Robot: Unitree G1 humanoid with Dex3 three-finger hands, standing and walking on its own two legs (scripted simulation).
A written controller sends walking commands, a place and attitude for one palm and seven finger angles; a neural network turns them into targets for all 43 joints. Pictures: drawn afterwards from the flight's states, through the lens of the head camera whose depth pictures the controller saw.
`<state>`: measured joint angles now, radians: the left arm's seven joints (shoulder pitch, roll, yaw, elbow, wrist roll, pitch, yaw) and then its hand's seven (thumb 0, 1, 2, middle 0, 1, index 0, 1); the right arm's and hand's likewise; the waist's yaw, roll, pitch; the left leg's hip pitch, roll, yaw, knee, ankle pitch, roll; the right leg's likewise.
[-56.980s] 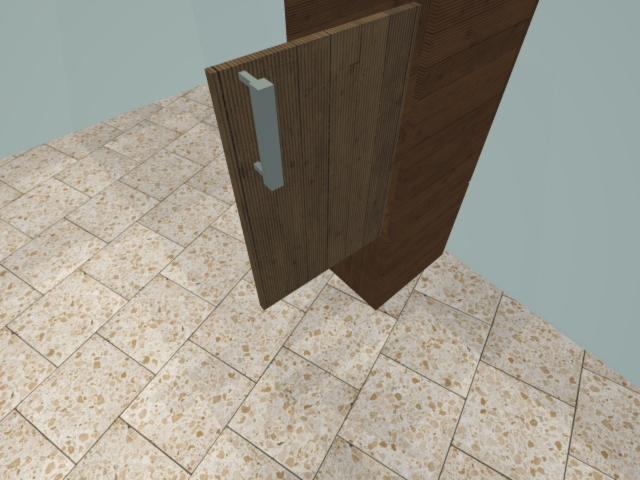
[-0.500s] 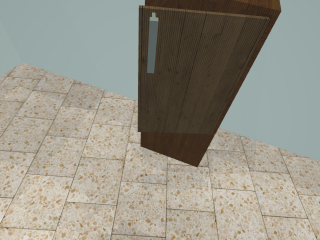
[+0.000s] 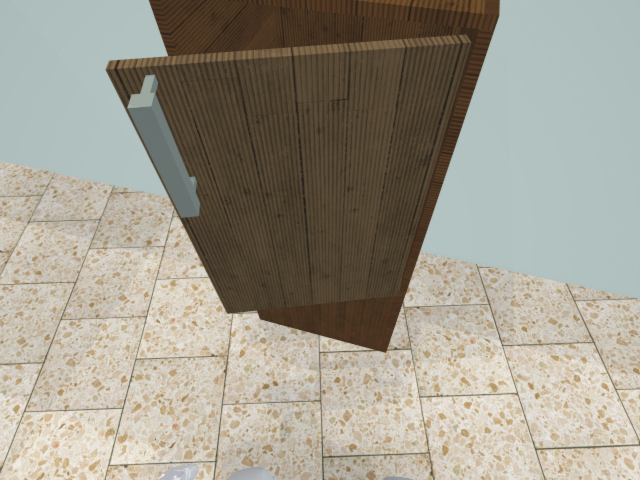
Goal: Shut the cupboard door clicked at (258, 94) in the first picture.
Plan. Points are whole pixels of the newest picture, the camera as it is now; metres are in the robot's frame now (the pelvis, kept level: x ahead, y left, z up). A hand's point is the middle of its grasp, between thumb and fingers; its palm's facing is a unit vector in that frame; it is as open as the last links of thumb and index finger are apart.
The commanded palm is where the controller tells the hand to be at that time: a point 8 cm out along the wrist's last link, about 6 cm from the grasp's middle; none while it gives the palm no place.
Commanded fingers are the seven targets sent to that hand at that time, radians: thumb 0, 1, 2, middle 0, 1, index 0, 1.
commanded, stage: come to a stop and stand still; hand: left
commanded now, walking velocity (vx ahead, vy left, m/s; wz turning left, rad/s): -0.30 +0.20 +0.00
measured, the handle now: (171, 151) +0.46 +0.18 +0.16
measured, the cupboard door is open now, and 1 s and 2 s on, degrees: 22 22 22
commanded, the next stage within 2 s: look again from close up in 1.24 s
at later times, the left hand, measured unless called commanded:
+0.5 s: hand out of the picture +0.06 +0.20 -0.17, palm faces +0.06 -0.96 -0.26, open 7.4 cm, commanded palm none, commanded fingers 0.00 0.90 0.90 -0.20 -0.30 -0.20 -0.30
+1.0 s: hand out of the picture -0.01 +0.17 -0.17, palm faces +0.01 -0.97 -0.23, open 7.4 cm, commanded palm none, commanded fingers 0.00 0.90 0.90 -0.20 -0.30 -0.20 -0.30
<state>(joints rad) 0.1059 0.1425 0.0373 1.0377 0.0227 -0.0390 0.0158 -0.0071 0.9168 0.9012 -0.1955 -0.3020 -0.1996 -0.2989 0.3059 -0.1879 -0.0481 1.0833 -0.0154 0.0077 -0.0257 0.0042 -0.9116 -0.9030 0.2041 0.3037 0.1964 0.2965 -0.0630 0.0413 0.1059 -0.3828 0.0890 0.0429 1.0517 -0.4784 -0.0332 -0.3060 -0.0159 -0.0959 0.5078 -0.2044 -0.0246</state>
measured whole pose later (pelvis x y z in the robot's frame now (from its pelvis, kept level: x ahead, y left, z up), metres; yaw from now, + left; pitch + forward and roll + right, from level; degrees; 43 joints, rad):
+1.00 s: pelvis -0.04 -0.02 -0.01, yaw +0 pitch -2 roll -1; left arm 0.33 0.20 0.01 0.95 0.03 0.01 0.03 0.00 0.90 0.90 -0.20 -0.30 -0.20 -0.30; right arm 0.35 -0.17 -0.02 0.99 -0.03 0.03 0.00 0.00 -0.91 -0.90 0.20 0.30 0.20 0.30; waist -0.02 0.00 0.01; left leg -0.39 0.00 -0.01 0.57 -0.19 0.02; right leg -0.26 0.00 0.03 0.62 -0.35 0.00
